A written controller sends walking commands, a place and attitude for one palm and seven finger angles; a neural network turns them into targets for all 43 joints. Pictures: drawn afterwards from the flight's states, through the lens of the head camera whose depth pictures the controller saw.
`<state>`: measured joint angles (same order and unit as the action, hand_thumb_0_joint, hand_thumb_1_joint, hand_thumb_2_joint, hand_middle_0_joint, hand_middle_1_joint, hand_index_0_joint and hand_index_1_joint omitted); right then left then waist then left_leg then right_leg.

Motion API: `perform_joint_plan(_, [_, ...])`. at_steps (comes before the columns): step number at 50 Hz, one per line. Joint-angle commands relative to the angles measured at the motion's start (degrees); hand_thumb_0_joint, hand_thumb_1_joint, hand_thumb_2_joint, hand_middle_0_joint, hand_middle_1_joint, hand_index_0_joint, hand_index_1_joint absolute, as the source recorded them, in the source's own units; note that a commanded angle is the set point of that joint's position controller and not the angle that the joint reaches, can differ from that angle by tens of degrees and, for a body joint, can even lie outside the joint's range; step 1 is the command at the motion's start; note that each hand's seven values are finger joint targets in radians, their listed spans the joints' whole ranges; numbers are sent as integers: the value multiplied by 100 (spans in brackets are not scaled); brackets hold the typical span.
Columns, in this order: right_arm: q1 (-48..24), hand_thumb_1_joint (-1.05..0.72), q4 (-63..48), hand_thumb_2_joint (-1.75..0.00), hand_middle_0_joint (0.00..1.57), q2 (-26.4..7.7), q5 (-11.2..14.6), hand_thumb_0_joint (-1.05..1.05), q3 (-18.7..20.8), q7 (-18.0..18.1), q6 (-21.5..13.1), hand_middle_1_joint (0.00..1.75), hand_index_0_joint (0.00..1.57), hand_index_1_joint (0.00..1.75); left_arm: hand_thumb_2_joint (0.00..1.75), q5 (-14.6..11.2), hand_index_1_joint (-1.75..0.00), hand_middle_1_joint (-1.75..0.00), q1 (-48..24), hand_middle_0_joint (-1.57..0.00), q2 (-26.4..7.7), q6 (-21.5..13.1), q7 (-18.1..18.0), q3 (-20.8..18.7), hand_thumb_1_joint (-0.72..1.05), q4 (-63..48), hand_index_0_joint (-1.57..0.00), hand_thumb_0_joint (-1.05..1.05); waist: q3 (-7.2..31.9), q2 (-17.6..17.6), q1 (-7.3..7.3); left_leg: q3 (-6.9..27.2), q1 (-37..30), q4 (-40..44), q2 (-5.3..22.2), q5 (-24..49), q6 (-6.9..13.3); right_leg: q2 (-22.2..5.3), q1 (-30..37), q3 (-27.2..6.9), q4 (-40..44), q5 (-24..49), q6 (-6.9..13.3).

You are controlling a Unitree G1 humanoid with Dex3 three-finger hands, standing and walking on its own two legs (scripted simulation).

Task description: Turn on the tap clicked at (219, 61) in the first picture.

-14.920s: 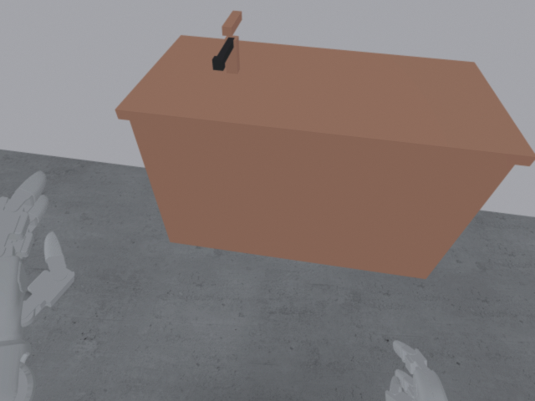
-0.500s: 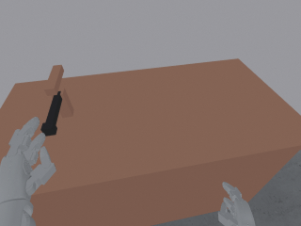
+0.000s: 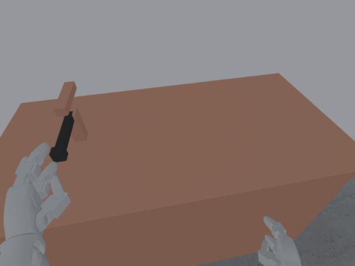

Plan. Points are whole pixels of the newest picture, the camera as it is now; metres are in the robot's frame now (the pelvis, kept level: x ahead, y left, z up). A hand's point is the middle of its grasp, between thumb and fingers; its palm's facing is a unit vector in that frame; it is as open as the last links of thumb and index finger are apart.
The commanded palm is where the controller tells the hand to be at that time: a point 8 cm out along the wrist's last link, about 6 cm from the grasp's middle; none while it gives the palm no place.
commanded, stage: turn the palm inward beside the body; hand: left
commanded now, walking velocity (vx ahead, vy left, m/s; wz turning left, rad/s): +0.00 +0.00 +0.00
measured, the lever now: (59, 154) +0.31 +0.34 +0.10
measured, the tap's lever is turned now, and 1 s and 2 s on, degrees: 0 0 0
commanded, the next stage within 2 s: reach beside the lever's end, fingers flat in 0.18 s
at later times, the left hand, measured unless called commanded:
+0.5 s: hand (62, 201) +0.18 +0.23 +0.14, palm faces +0.51 -0.85 -0.13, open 7.5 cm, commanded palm +0.13 +0.28 +0.15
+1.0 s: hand (58, 187) +0.21 +0.27 +0.12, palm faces +0.51 -0.85 -0.12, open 7.5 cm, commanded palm +0.17 +0.31 +0.13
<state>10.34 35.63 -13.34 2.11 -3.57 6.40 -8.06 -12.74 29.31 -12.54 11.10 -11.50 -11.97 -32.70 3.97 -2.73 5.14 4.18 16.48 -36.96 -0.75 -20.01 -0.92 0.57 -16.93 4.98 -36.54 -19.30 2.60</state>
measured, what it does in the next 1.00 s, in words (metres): stands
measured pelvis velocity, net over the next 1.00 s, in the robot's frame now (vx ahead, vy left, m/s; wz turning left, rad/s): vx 0.00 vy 0.00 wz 0.00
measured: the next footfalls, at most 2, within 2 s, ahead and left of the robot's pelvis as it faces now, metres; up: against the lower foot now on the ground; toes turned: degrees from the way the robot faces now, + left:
none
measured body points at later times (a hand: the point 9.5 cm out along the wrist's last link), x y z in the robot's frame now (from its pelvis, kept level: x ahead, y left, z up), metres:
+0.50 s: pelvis -0.01 -0.01 +0.00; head -0.04 -0.04 +0.45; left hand +0.14 +0.28 +0.15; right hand +0.20 -0.23 -0.07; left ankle +0.00 +0.13 -0.72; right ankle +0.00 -0.09 -0.72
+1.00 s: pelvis +0.00 +0.00 +0.00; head -0.01 -0.01 +0.45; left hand +0.18 +0.31 +0.13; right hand +0.19 -0.22 -0.08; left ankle +0.00 +0.13 -0.72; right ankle +0.00 -0.09 -0.72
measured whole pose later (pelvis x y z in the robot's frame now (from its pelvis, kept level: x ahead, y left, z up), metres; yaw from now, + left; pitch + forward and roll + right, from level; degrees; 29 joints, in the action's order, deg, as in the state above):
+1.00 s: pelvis +0.00 +0.00 +0.00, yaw +0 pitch +0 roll +0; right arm 10.0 38.4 -13.7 2.4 -2.4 7.5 -9.3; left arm -13.8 20.3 -13.7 4.8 -9.3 -17.3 -17.1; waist 2.5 -2.3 4.4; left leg 3.8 17.2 -35.7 -0.8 -18.9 -0.7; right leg 0.5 -17.7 4.7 -35.1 -18.0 2.4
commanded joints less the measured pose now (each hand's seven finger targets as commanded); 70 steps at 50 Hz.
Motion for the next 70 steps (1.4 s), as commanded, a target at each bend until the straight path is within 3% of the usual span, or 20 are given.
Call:
perform_joint_plan(1, [-870, -90, -965, -90, 20, -586, -22, 0, 275, 72, -384, 30, 20, 30, 90, 104, -30, -30, -516, -20, -724, -470, -83, -461, 90, -1295, -20, 0, 236, 99, -24, -141, -17, 488, 60, 1127, 236, -174, 107, -154, 781, 696, -142])
perform_joint_plan(9, [-948, -90, -885, -90, 20, -575, -25, 0, 261, 86, -449, 30, 20, 30, 90, 114, -30, -30, -477, -20, -874, -556, -126, -596, 90, -1240, -20, 0, 98, 72, 13, -162, -1, 441, 31, 948, 274, -221, 116, -297, 970, 513, -161])
perform_joint_plan(12, [-900, -90, -904, -90, 20, -597, -24, 0, 296, 77, -455, 30, 20, 30, 90, 26, -30, -30, -462, -20, -697, -588, -82, -450, 90, -1168, -20, 0, 175, 320, -40, -192, 42, 405, 36, 961, 289, -244, 160, -334, 988, 614, -206])
perform_joint_plan(14, [-965, -90, -863, -90, 20, -574, -14, 0, 286, 80, -469, 30, 20, 30, 90, 89, -30, -30, -445, -20, -844, -599, -114, -579, 90, -1209, -20, 0, 105, 34, 4, -203, 4, 401, 23, 957, 285, -254, 146, -370, 1017, 571, -181])
perform_joint_plan(18, [-930, -90, -838, -90, 20, -605, -22, 0, 330, 110, -454, 30, 20, 30, 90, -2, -30, -30, -661, -20, -960, -620, -104, -751, 90, -902, -20, 0, 106, 371, -35, -179, 134, 395, 30, 806, 299, -283, 128, -467, 1098, 364, -234])
perform_joint_plan(19, [-963, -90, -759, -90, 20, -587, -5, 0, 320, 122, -436, 30, 20, 30, 90, 26, -30, -30, -630, -20, -1100, -630, -119, -935, 90, -781, -20, 0, 7, 289, -2, -185, 123, 397, 28, 799, 293, -271, 116, -488, 1147, 282, -214])
perform_joint_plan(20, [-953, -90, -804, -90, 20, -573, 0, 0, 323, 114, -426, 30, 20, 30, 90, 15, -30, -30, -784, -20, -887, -668, -85, -709, 90, -859, -20, 0, 86, 193, -61, -202, 102, 421, 13, 770, 291, -290, 87, -465, 1117, 256, -219])
perform_joint_plan(24, [-1020, -90, -705, -90, 20, -585, 12, 0, 325, 151, -489, 30, 20, 30, 90, -46, -30, -30, -1072, -20, -1142, -776, -37, -977, 90, -571, -20, 0, -7, 92, -48, -172, 124, 403, 15, 587, 292, -301, 24, -573, 1248, -85, -222])
perform_joint_plan(27, [-993, -90, -700, -90, 20, -612, 8, 0, 352, 152, -514, 30, 20, 30, 90, -102, -30, -30, -1236, -20, -1056, -817, 62, -863, 90, -412, -20, 0, 135, 102, -94, -171, 147, 404, 15, 632, 287, -330, 71, -588, 1209, 21, -237])
perform_joint_plan(29, [-1022, -90, -677, -90, 20, -604, 8, 0, 333, 156, -544, 30, 20, 30, 90, -81, -30, -30, -1170, -20, -1101, -841, 88, -946, 90, -340, -20, 0, 148, 38, -53, -172, 80, 441, 1, 709, 289, -295, 89, -511, 1157, 151, -212])
perform_joint_plan(32, [-873, -90, -687, -90, 20, -647, 2, 0, 382, 156, -543, 30, 20, 30, 90, -127, -30, -30, -1074, -20, -1102, -881, 151, -1010, 90, -200, -20, 0, 359, 350, -45, -165, 110, 488, 9, 976, 287, -249, 243, -407, 981, 661, -214])
perform_joint_plan(34, [-913, -90, -670, -90, 20, -627, 21, 0, 369, 153, -528, 30, 20, 30, 90, -104, -30, -30, -959, -20, -1214, -878, 156, -1173, 90, -153, -20, 0, 361, 51, 6, -198, 64, 501, -11, 1066, 279, -233, 272, -392, 942, 794, -192])
perform_joint_plan(36, [-835, -90, -696, -90, 20, -627, 18, 0, 363, 148, -516, 30, 20, 30, 90, -100, -30, -30, -1200, -20, -1017, -903, 160, -978, 90, -130, -20, 0, 316, 81, -65, -178, 61, 548, -2, 1093, 260, -206, 190, -301, 881, 804, -175])
perform_joint_plan(48, [-803, -90, -644, -90, 20, -678, -10, 0, 376, 181, -485, 30, 20, 30, 90, -62, -27, -27, -1669, -19, -1109, -1065, 211, -1034, 90, 289, -19, 0, 459, 86, -117, -146, 14, 618, -11, 1217, 229, -163, 222, -239, 806, 897, -136])
perform_joint_plan(49, [-888, -90, -630, -90, 20, -642, 6, 0, 364, 187, -479, 30, 20, 30, 90, -8, -26, -26, -1690, -19, -1191, -1082, 182, -1123, 90, 243, -19, 0, 432, -159, -80, -158, -54, 627, -5, 1244, 212, -161, 201, -237, 804, 879, -112])
perform_joint_plan(52, [-749, -90, -640, -90, 20, -687, -31, 0, 410, 169, -441, 30, 20, 30, 90, -56, -26, -26, -1597, -19, -1203, -1071, 205, -1216, 90, 470, -19, 0, 623, 162, -72, -143, -29, 620, 6, 1488, 192, -141, 323, -203, 730, 1198, -119])
perform_joint_plan(57, [-717, -90, -643, -90, 20, -676, -18, 0, 421, 142, -365, 30, 20, 30, 90, -85, -24, -24, -1582, -18, -1220, -1135, 248, -1302, 90, 579, -18, 0, 586, 80, -78, -170, -22, 607, 15, 1707, 161, -134, 326, -195, 693, 1441, -102])
perform_joint_plan(66, [-731, -90, -510, -90, 20, -706, 14, 0, 445, 196, -351, 30, 20, 30, 90, -123, -22, -22, -2079, -17, -1357, -1389, 407, -1442, 90, 1174, -17, 0, 469, 83, -179, -160, 108, 618, -6, 1263, 190, -121, 102, -242, 778, 943, -112])
perform_joint_plan(69, [-824, -90, -481, -90, 20, -683, 33, 0, 411, 217, -404, 30, 20, 30, 90, -70, -21, -21, -2457, -17, -1497, -1511, 466, -1474, 90, 1113, -17, 0, 515, -336, -176, -138, 20, 641, -15, 1229, 164, -122, 78, -230, 740, 834, -75])
perform_joint_plan(70, [-723, -90, -488, -90, 20, -707, 7, 0, 436, 209, -425, 30, 20, 30, 90, -69, -21, -21, -2463, -17, -1446, -1536, 470, -1438, 90, 1198, -17, 0, 614, -233, -194, -140, -5, 632, -17, 1280, 163, -123, 87, -225, 730, 891, -82])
